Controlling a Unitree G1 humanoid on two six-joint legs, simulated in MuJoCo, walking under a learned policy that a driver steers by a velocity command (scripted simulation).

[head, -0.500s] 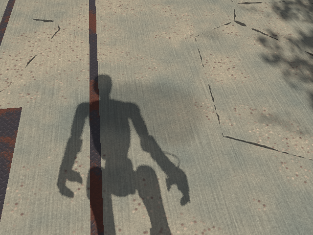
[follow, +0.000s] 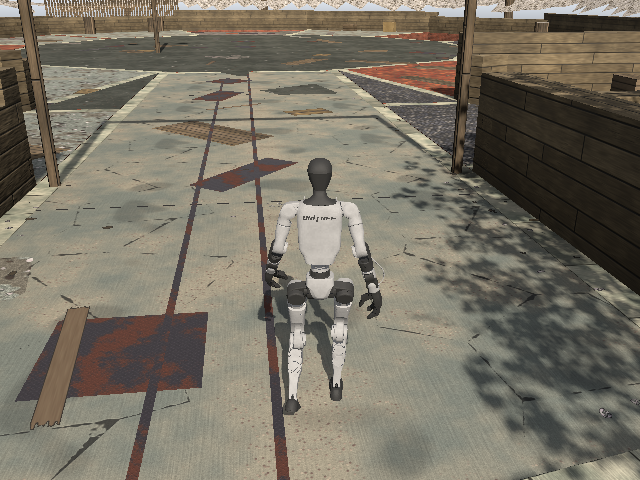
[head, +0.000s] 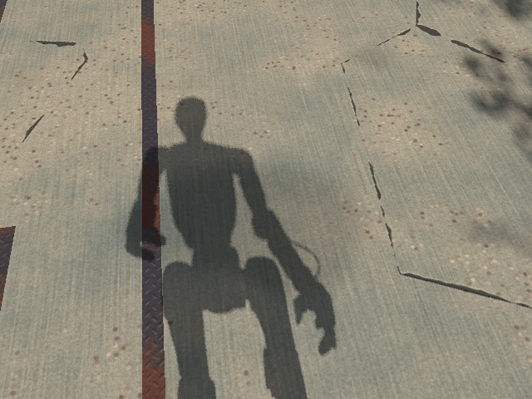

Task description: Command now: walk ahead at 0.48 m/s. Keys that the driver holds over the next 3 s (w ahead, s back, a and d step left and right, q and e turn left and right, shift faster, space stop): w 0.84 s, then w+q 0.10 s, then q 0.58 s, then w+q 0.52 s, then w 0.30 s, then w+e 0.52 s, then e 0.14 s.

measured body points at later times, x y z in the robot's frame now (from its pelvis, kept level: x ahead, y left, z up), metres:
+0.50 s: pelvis +0.29 +0.06 +0.00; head +0.33 +0.08 +0.45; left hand +0.31 +0.34 -0.14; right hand +0.46 -0.20 -0.10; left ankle +0.38 +0.15 -0.73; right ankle +0.14 -0.09 -0.65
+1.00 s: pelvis +0.57 +0.02 +0.00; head +0.61 +0.01 +0.44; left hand +0.78 +0.27 -0.09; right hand +0.55 -0.26 -0.15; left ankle +0.39 +0.15 -0.69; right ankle +0.68 -0.08 -0.73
